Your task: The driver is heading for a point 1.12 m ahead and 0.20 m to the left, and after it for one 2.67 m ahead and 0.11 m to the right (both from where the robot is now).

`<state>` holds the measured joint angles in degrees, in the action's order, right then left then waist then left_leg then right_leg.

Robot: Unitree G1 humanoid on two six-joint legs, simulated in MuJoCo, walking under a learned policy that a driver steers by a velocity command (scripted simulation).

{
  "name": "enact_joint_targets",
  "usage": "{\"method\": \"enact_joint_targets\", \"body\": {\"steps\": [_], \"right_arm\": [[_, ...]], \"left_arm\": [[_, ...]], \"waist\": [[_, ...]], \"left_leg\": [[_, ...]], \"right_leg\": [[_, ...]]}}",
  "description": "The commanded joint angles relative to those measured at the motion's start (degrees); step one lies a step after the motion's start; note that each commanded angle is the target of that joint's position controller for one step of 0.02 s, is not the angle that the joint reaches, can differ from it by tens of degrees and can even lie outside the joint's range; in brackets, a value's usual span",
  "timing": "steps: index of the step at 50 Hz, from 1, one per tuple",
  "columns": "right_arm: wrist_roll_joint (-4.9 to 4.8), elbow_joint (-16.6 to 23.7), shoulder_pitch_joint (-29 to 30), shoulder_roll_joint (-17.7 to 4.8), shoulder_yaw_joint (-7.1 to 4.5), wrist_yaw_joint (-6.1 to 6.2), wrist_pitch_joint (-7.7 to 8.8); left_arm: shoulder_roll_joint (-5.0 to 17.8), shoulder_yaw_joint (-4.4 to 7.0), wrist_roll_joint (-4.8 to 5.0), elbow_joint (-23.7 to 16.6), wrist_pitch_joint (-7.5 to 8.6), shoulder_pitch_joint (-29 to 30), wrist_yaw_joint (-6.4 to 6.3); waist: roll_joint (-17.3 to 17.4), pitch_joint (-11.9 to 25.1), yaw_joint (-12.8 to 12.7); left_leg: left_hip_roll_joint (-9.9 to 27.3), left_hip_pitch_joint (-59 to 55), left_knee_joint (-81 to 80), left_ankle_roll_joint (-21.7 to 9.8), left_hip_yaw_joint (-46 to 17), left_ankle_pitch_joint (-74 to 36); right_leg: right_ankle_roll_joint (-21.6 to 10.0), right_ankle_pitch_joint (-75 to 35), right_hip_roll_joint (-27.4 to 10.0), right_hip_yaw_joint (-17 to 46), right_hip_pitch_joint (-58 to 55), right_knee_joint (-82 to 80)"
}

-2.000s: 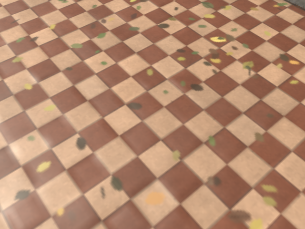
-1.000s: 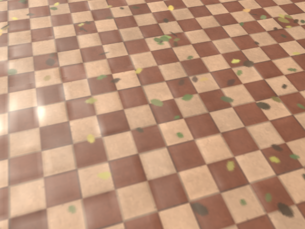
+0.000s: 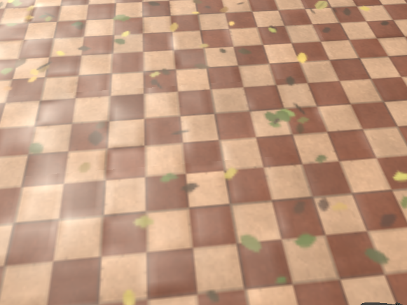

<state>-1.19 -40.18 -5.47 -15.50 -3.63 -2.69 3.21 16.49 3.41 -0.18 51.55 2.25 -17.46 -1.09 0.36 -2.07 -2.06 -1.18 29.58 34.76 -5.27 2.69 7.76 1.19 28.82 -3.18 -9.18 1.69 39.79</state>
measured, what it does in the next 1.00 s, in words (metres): walks ahead, turning left: right foot, then left foot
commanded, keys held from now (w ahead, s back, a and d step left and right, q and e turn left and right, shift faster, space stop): w+q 0.48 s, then w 0.52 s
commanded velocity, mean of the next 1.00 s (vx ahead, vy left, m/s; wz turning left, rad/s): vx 0.50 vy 0.00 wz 0.39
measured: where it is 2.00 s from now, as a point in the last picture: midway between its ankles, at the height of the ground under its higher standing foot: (146, 152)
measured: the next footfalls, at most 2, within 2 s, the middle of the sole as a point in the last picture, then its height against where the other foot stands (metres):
right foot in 0.46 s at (243, 301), level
left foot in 0.96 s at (140, 251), level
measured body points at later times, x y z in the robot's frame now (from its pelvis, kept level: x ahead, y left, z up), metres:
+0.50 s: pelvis +0.29 -0.01 +0.01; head +0.32 +0.00 +0.45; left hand +0.44 +0.29 -0.06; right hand +0.41 -0.28 -0.11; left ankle +0.11 +0.08 -0.68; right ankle +0.42 -0.09 -0.72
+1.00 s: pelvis +0.53 +0.11 +0.01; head +0.55 +0.13 +0.46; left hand +0.40 +0.37 -0.13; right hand +0.83 -0.01 -0.06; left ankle +0.57 +0.24 -0.72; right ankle +0.43 -0.09 -0.69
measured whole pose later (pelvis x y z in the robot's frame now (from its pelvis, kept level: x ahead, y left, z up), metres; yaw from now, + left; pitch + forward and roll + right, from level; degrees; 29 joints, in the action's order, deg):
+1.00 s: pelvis +0.53 +0.11 +0.01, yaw +22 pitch +2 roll -1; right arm -0.2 -36.5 -2.4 -14.8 -2.2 -1.6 4.1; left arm 17.3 3.1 1.0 51.6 3.3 -22.1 0.3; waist -0.2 -1.6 -4.6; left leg 0.5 26.6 32.0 -3.0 1.4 6.6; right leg 0.6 25.9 -2.4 -1.1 6.4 39.9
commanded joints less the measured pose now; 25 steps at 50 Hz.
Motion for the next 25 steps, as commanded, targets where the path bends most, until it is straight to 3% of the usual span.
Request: {"method": "enact_joint_targets", "body": {"steps": [1, 2, 3, 4, 5, 8, 11, 14, 17, 19, 21, 22, 23, 24, 25], "right_arm": [[-0.14, 0.1, -20.4, -12.6, -3.99, 0.91, 0.42], [0.2, 0.1, -17.9, -10.6, -3.38, 1.02, 0.76], [0.14, 0.9, -14.2, -9.7, -3.03, 1.06, 0.84], [0.38, 1.8, -10.7, -8.1, -2.53, 1.16, 0.72], [1.04, 2.8, -8.9, -7.1, -2.1, 1.37, 0.71], [0.62, 3.1, -8.6, -8.3, -2.41, 2.16, 0.94], [0.31, 2.3, -11.0, -9.8, -2.86, 3.2, 0.73], [0.02, 1.4, -13.5, -10.0, -2.95, 3.61, 0.19], [-0.4, 0.3, -15.9, -9.8, -2.98, 3.75, -0.25], [-0.36, 0.2, -16.0, -9.5, -2.98, 4.06, -0.61], [-0.16, 0.6, -14.7, -9.4, -3.05, 4.15, -1.05], [-0.01, 1.1, -13.9, -7.9, -2.5, 4.01, -1.07], [0.75, 2.3, -13.5, -4.8, -1.26, 3.71, -0.88], [-0.77, 3.4, -21.7, -1.4, -0.26, 3.74, -0.38], [-1.02, 2.3, -22.6, -5.9, -0.65, 3.84, -0.09]], "left_arm": [[6.0, 0.01, 0.83, -7.5, 4.77, 1.9, 1.44], [7.8, 0.48, 2.42, -9.3, 5.94, 6.7, 1.86], [7.1, 0.33, 1.73, -9.4, 6.41, 7.7, 1.55], [7.4, 0.81, 0.39, -9.2, 6.24, 7.9, 1.21], [7.5, 1.12, -0.02, -9.3, 5.54, 6.8, 1.24], [5.7, 1.07, -0.65, -9.9, 3.7, 6.1, 1.01], [4.0, 0.52, -0.84, -12.2, 3.41, 12.6, 0.85], [2.9, 0.02, -0.24, -14.0, 3.89, 18.4, 1.45], [4.4, 0.43, 0.47, -15.6, 4.47, 21.5, 2.11], [5.9, 1.01, 0.56, -15.7, 4.97, 20.8, 2.52], [7.1, 1.73, 0.58, -14.8, 5.52, 16.3, 2.49], [8.4, 2.55, 0.12, -13.5, 5.8, 10.8, 2.15], [11.2, 3.37, -0.87, -12.8, 5.95, 2.4, 1.69], [15.4, 4.53, -1.34, -10.9, 5.1, -3.9, 1.67], [11.2, 3.59, 0.23, -10.9, 4.85, -4.0, 2.1]], "waist": [[8.2, 21.8, 8.8], [5.8, 14.1, 8.8], [0.4, 9.8, 6.3], [-0.5, 6.8, 4.2], [1.1, 6.1, 2.2], [1.8, 4.3, 0.7], [2.4, 2.2, 2.7], [3.9, 1.9, 5.3], [4.6, 1.7, 6.3], [5.4, 1.9, 5.4], [7.1, 2.9, 2.8], [6.6, 6.2, -0.1], [2.1, 14.0, -3.8], [-16.1, 22.1, -1.2], [-16.1, 20.3, -1.7]], "left_leg": [[19.5, -52.7, -16.3, -16.5, -46.2, 10.4], [17.7, -46.5, -17.0, -14.2, -37.7, 5.5], [15.3, -38.0, -17.5, -12.6, -31.5, -0.1], [13.4, -30.6, -18.7, -11.8, -27.1, -5.6], [12.2, -26.0, -20.1, -11.7, -25.2, -8.9], [10.1, -18.8, -22.6, -12.3, -20.8, -14.1], [7.2, -15.8, -22.6, -10.1, -17.1, -13.6], [5.5, -14.7, -21.3, -7.6, -16.5, -8.0], [7.4, -18.2, -18.3, -6.9, -20.8, -4.6], [9.0, -21.9, -14.8, -6.2, -24.4, -4.0], [9.0, -23.1, -10.5, -5.0, -26.4, -7.1], [6.2, -21.6, -4.8, -3.4, -25.0, -10.3], [2.8, -15.1, 9.7, -1.4, -21.0, -4.9], [-5.7, 6.1, 29.3, 3.1, -13.1, 20.3], [-1.9, 14.1, 38.2, 3.7, -14.3, 25.7]], "right_leg": [[-1.6, 3.7, 3.6, 14.9, 42.6, 39.4], [-2.8, -1.9, 1.2, 14.3, 45.7, 37.7], [-3.0, -6.5, -1.2, 13.9, 43.3, 33.0], [-2.3, -9.0, -2.6, 13.6, 39.8, 28.5], [-1.7, -10.6, -3.6, 14.0, 36.1, 26.6], [1.1, -13.8, -3.2, 12.5, 33.9, 19.8], [2.9, -24.5, -1.4, 11.8, 33.7, 7.2], [2.8, -33.7, 1.5, 11.3, 29.1, -4.6], [1.9, -33.9, 2.6, 12.9, 27.8, -9.5], [0.6, -30.0, 2.7, 14.0, 26.8, -11.7], [-1.3, -25.7, 3.1, 13.1, 21.2, -13.5], [-3.1, -26.3, 2.5, 12.7, 12.4, -15.2], [-6.6, -24.4, -5.8, 20.0, -2.5, -13.5], [-15.9, -13.3, -19.0, 44.9, -23.3, -16.8], [-16.1, -0.6, -21.1, 55.1, -22.7, -21.2]]}}
Velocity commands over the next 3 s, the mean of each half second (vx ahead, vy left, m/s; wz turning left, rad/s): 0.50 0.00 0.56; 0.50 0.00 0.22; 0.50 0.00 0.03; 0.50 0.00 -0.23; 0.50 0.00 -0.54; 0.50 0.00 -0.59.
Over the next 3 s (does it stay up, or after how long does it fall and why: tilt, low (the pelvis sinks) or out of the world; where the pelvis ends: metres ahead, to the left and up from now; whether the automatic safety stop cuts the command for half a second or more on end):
stays up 1.58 0.28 0.01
